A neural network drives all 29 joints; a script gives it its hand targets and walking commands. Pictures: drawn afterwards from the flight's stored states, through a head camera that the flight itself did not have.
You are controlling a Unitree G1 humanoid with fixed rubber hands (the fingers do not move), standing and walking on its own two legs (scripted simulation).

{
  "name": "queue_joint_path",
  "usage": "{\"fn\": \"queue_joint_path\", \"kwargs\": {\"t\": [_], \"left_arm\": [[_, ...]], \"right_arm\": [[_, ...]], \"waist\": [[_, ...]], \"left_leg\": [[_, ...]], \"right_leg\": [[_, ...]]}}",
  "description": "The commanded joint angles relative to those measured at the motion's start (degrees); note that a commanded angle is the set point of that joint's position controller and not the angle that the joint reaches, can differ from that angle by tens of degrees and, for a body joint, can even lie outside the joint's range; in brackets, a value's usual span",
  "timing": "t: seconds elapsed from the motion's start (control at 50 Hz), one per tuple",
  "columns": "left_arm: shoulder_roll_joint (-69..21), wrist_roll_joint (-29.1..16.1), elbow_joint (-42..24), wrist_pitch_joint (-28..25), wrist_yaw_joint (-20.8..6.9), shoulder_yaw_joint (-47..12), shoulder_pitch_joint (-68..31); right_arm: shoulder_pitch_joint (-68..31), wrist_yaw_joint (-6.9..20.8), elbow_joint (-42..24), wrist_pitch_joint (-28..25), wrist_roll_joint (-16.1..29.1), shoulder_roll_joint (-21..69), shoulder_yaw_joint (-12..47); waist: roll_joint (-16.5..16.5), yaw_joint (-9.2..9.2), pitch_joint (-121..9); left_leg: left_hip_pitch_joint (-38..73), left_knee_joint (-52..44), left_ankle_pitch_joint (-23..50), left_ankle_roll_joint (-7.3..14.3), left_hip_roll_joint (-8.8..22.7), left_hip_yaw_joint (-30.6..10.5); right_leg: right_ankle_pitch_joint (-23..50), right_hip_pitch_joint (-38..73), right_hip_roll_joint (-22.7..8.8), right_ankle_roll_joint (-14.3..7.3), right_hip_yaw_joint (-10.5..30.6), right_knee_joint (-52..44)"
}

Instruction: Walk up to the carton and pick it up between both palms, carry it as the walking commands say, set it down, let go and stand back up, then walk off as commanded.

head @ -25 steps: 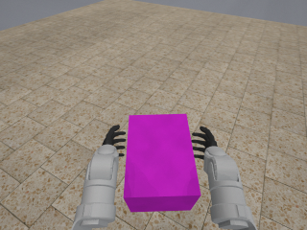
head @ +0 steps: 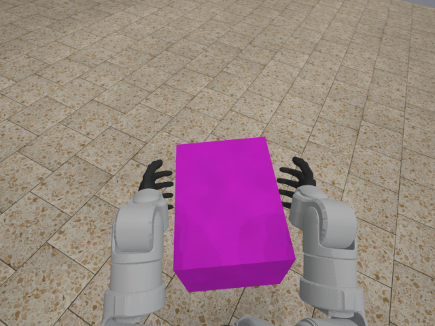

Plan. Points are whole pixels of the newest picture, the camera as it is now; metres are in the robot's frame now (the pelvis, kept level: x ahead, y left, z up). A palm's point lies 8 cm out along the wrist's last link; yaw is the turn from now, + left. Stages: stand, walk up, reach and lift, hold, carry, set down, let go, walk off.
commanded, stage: carry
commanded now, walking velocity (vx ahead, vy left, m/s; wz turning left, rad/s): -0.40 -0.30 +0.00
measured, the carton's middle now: (227, 213) +0.33 -0.01 +0.00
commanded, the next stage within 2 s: none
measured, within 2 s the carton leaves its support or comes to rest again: neither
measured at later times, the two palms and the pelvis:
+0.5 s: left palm (261, 299) +0.15 -0.04 +0.08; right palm out of the picture +0.12 -0.31 +0.06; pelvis -0.17 -0.14 +0.01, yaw -1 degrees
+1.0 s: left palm out of the picture -0.07 -0.12 +0.10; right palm out of the picture -0.05 -0.38 +0.10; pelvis -0.37 -0.26 +0.01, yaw +0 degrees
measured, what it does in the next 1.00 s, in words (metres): walks backwards: right foot, then left foot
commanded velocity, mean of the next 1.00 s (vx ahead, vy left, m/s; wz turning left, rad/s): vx -0.40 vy -0.30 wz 0.00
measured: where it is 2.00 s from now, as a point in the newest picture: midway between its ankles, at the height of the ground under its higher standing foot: outside the picture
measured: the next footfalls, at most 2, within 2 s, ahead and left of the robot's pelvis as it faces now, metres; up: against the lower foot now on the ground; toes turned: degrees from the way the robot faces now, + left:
right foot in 0.36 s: -0.08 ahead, -0.27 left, +0.00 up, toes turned -6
left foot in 0.66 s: -0.24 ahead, -0.09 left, +0.00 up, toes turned +8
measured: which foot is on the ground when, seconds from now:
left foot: down 0.00-0.36, up 0.38-0.64, down 0.66-1.00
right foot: up 0.00-0.34, down 0.36-0.68, up 0.70-1.00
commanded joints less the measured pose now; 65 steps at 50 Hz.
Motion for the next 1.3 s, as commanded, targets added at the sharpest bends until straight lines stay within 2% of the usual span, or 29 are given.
{"fn": "queue_joint_path", "kwargs": {"t": [0.0, 0.04, 0.08, 0.16, 0.22, 0.3, 0.34, 0.36, 0.38, 0.4, 0.44, 0.5, 0.58, 0.62, 0.64, 0.66, 0.68, 0.7, 0.74, 0.8, 0.92, 1.0, 1.04, 1.06, 1.08, 1.1, 1.16, 1.2, 1.28], "left_arm": [[-59.5, -27.5, -3.2, 1.1, -18.1, -36.4, -29.7], [-63.1, -30.2, -2.8, 1.2, -18.7, -37.4, -32.8], [-63.4, -31.2, -1.8, 0.2, -19.2, -36.1, -28.6], [-64.4, -31.6, -0.6, 0.7, -18.7, -34.8, -28.1], [-62.5, -30.2, 0.4, 1.5, -18.3, -34.8, -25.6], [-63.8, -30.3, 1.5, 1.6, -18.8, -34.4, -23.5], [-64.2, -29.8, 2.1, 1.2, -19.7, -32.9, -21.6], [-64.4, -30.4, 1.8, 1.0, -20.0, -32.3, -24.4], [-64.6, -29.4, 1.1, -0.1, -19.7, -33.2, -24.0], [-64.5, -29.7, -1.7, -0.9, -19.9, -33.4, -24.2], [-63.8, -28.0, -4.2, -1.7, -19.9, -29.8, -26.0], [-61.1, -25.3, -4.4, -1.7, -19.1, -28.9, -21.5], [-58.7, -22.1, -0.9, -1.8, -17.3, -30.0, -16.3], [-55.6, -21.1, 0.7, -1.7, -17.3, -28.8, -15.9], [-57.2, -20.8, 1.8, -1.3, -16.9, -30.0, -16.9], [-57.1, -20.7, 2.2, -1.2, -16.9, -30.0, -17.7], [-58.8, -22.9, 1.7, -0.9, -17.0, -32.4, -19.8], [-60.0, -24.7, -3.1, -1.1, -17.7, -34.7, -27.3], [-63.3, -28.8, -5.1, -0.8, -17.8, -38.7, -30.3], [-63.7, -31.4, -3.3, -1.2, -18.6, -37.4, -26.3], [-61.8, -30.4, 2.2, 0.4, -18.4, -36.1, -21.1], [-62.0, -30.3, 3.3, 0.7, -19.0, -34.3, -23.2], [-62.5, -30.0, 4.0, 0.0, -19.4, -32.5, -21.3], [-62.7, -29.7, 3.3, -0.2, -19.6, -32.5, -20.5], [-61.9, -30.4, 2.0, -0.4, -20.1, -32.4, -23.2], [-63.4, -29.2, 2.3, -1.9, -20.0, -32.7, -22.3], [-60.6, -26.3, -3.1, -2.9, -19.6, -28.4, -23.4], [-60.4, -25.1, -3.8, -3.0, -19.6, -28.9, -17.7], [-56.2, -23.0, -4.9, -3.3, -18.3, -29.8, -18.1]], "right_arm": [[-25.7, 28.3, 4.5, 2.9, 21.9, 57.5, 36.1], [-29.3, 27.8, 0.9, 2.9, 21.7, 59.0, 35.7], [-29.8, 27.3, -0.6, 2.1, 20.6, 57.7, 34.2], [-26.7, 26.0, -1.2, 1.8, 18.4, 56.1, 32.1], [-23.0, 25.8, 0.1, 2.6, 17.0, 55.4, 32.8], [-20.9, 26.0, 0.3, 2.3, 17.4, 56.3, 34.7], [-23.4, 25.8, -1.9, 1.7, 17.8, 57.4, 36.5], [-21.7, 25.5, 1.4, 1.8, 17.9, 59.2, 37.4], [-26.4, 26.0, -3.6, 1.8, 20.0, 60.2, 39.1], [-29.9, 26.2, -7.4, 1.2, 21.2, 59.8, 41.2], [-32.0, 25.8, -7.9, -0.1, 23.9, 61.7, 41.9], [-31.8, 25.7, -10.1, 0.4, 25.6, 60.1, 43.8], [-27.1, 26.7, -4.9, 3.0, 25.7, 55.7, 40.3], [-22.1, 27.1, 1.7, 3.2, 23.4, 55.1, 37.3], [-20.2, 27.5, 5.0, 3.6, 21.9, 55.0, 36.0], [-20.0, 27.9, 6.2, 3.5, 21.4, 54.7, 34.2], [-18.8, 28.5, 7.3, 3.2, 21.0, 55.4, 33.0], [-21.4, 28.6, 5.8, 1.4, 19.5, 57.8, 32.9], [-23.0, 29.0, 1.9, 1.4, 20.0, 59.5, 34.1], [-27.3, 27.9, -6.0, 0.0, 20.2, 56.5, 35.0], [-20.8, 26.8, -2.6, 0.8, 17.4, 52.0, 33.5], [-21.6, 26.6, -0.2, 1.4, 17.7, 56.1, 35.0], [-24.7, 26.3, -1.6, 1.2, 18.5, 56.5, 36.5], [-23.0, 26.4, -1.0, 0.7, 18.1, 56.3, 36.4], [-23.2, 26.1, 0.1, 0.7, 18.9, 58.7, 38.6], [-31.1, 26.5, -5.5, 0.8, 21.7, 58.7, 40.0], [-31.0, 26.5, -5.4, -0.8, 24.5, 61.5, 41.7], [-30.5, 26.5, -9.4, -0.6, 25.8, 59.3, 43.3], [-27.3, 26.4, -7.5, 1.0, 25.1, 55.4, 41.3]], "waist": [[23.5, -0.79, -13.3], [9.3, -0.49, -13.4], [4.2, 0.14, -15.4], [17.8, 0.15, -17.1], [20.7, -0.26, -20.9], [21.9, 0.08, -20.7], [5.3, 1.44, -21.6], [-9.7, 0.32, -19.8], [-20.1, 1.62, -20.9], [-22.2, 1.68, -22.7], [-14.4, 0.73, -21.9], [-5.0, 0.39, -21.6], [-11.0, 2.54, -21.8], [-8.2, 2.3, -21.0], [-2.4, 1.43, -21.6], [9.0, 1.41, -21.0], [25.0, 1.55, -17.8], [34.4, -1.19, -14.7], [13.0, -1.27, -13.5], [7.6, -0.29, -13.3], [20.9, -0.04, -17.3], [21.3, -0.54, -16.7], [11.8, 0.43, -18.5], [0.7, 1.3, -16.7], [-15.5, 0.1, -17.1], [-25.9, 2.64, -15.3], [-11.7, 0.44, -17.6], [-5.6, 0.89, -17.6], [-8.4, 2.07, -20.2]], "left_leg": [[11.4, -14.1, 58.4, 14.2, 35.6, -27.2], [10.7, -11.4, 55.3, 9.4, 26.1, -18.5], [11.7, -8.9, 53.4, 5.8, 20.8, -10.1], [15.5, -6.6, 58.2, 4.1, 17.4, -6.8], [17.2, -6.0, 61.1, 4.0, 19.1, -9.4], [12.0, -5.0, 44.8, 1.5, 17.0, -8.3], [-1.2, 2.1, 20.4, -1.3, 10.3, -4.2], [-14.2, 13.6, -11.4, -2.5, 4.2, 1.0], [-16.7, 26.9, -21.8, -3.9, 0.6, -0.3], [-14.3, 32.8, -21.6, -3.8, 0.3, -3.4], [-13.5, 38.9, -14.9, -3.8, -0.7, -6.4], [-10.1, 33.7, -8.3, -4.1, -0.4, -2.6], [-6.4, 3.8, -7.3, -2.5, 0.9, -2.1], [-2.7, -6.3, -1.1, -0.7, 2.2, -3.0], [6.7, -16.0, 10.4, -0.6, 6.8, -7.0], [17.1, -17.2, 28.5, 0.4, 17.5, -16.8], [22.7, -11.6, 56.8, 5.5, 32.0, -24.8], [17.5, -12.8, 65.7, 13.0, 35.8, -27.2], [8.9, -13.6, 53.0, 9.0, 28.3, -18.4], [7.3, -11.9, 40.3, 4.3, 19.3, -8.6], [12.7, -10.3, 48.3, 3.0, 18.0, -8.0], [5.5, -16.3, 18.4, 1.1, 19.9, -14.7], [1.1, -6.7, 11.7, 0.0, 14.0, -8.1], [-7.2, 1.4, 1.7, -1.5, 8.4, -3.2], [-16.6, 17.9, -17.4, -3.5, 1.3, 1.0], [-15.1, 33.9, -22.0, -3.5, -2.2, -4.1], [-13.7, 42.7, -13.8, -3.7, -2.7, -8.6], [-12.9, 39.0, -9.5, -5.0, -1.9, -4.0], [-6.9, 14.1, -8.5, -3.4, -0.9, -1.7]], "right_leg": [[-13.5, -11.4, -5.9, 2.6, 12.6, 25.3], [-9.9, -9.5, -1.8, 5.3, 14.4, 35.4], [-5.8, -7.2, -1.7, 7.3, 12.8, 32.6], [-7.4, -6.2, -2.4, 10.6, 7.9, 22.8], [-8.4, -1.1, -3.6, 9.9, 4.5, 11.0], [0.8, 9.8, -3.9, 7.6, 3.1, -13.5], [17.1, 25.3, -8.4, 5.5, 5.3, -21.8], [47.5, 29.5, -18.5, 1.7, 13.2, -17.2], [67.3, 26.9, -23.5, -7.8, 13.0, -12.7], [66.1, 25.3, -21.5, -9.8, 10.6, -12.2], [58.7, 25.8, -16.6, -5.2, 4.5, -10.0], [45.3, 24.3, -14.1, -5.0, 3.9, -9.5], [41.4, 29.8, -16.3, -8.6, 12.1, -12.2], [39.4, 29.3, -15.3, -8.6, 12.2, -11.3], [35.5, 21.9, -13.4, -6.0, 10.7, -7.5], [11.4, 8.0, -8.6, -1.9, 7.9, -1.7], [-13.2, -8.0, -4.7, 3.5, 3.0, 8.6], [-15.0, -13.5, -6.4, 3.0, 10.2, 18.0], [-10.1, -8.9, -1.1, 4.8, 14.7, 32.5], [-4.1, -5.8, -0.5, 8.6, 13.8, 35.8], [-6.9, 0.0, -3.8, 12.1, 6.0, 15.4], [-4.9, 12.8, -4.8, 9.3, 5.2, -5.7], [-3.1, 20.0, -5.9, 6.0, 5.8, -18.1], [0.7, 24.2, -9.0, 4.4, 7.9, -24.3], [26.5, 23.7, -20.4, 0.8, 15.4, -18.8], [39.2, 12.0, -23.6, -7.6, 15.6, -18.9], [48.4, 18.2, -15.5, -3.1, 3.9, -10.5], [45.6, 20.6, -14.7, -3.6, 6.0, -10.8], [43.0, 25.9, -15.8, -8.0, 12.7, -12.0]]}}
